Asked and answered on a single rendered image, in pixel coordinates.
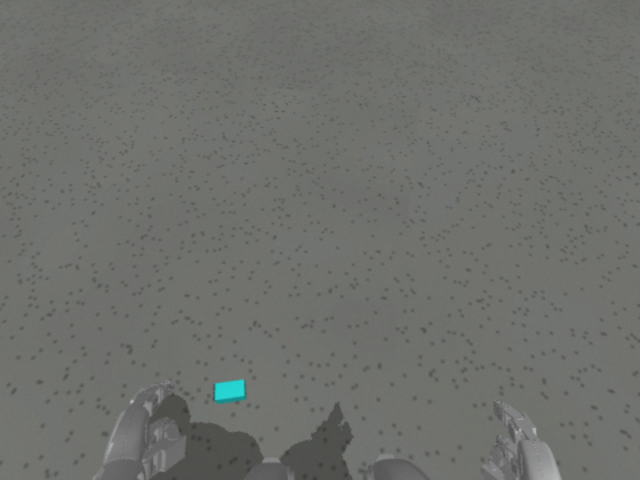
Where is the small box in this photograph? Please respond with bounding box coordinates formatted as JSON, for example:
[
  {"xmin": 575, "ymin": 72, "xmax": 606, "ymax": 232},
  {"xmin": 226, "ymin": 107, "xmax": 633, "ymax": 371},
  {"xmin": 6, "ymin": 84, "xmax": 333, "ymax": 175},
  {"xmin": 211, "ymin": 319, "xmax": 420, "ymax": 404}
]
[{"xmin": 215, "ymin": 379, "xmax": 246, "ymax": 404}]

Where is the left robot hand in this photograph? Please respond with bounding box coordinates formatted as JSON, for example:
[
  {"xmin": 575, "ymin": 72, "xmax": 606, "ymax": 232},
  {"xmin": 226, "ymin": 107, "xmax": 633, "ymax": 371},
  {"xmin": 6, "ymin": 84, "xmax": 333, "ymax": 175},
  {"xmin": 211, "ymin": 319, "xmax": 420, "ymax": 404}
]
[{"xmin": 102, "ymin": 380, "xmax": 186, "ymax": 480}]

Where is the left robot arm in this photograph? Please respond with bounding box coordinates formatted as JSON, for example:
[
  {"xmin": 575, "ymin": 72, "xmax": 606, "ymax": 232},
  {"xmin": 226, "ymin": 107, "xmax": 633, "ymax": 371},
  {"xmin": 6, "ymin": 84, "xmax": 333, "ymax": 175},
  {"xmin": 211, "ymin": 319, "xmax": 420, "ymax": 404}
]
[{"xmin": 91, "ymin": 459, "xmax": 146, "ymax": 480}]

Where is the right robot hand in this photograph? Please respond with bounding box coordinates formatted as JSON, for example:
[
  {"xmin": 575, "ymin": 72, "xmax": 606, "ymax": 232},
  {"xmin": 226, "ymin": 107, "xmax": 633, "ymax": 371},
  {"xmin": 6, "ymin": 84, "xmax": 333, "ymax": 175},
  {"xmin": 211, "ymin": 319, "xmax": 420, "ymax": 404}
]
[{"xmin": 482, "ymin": 400, "xmax": 562, "ymax": 480}]

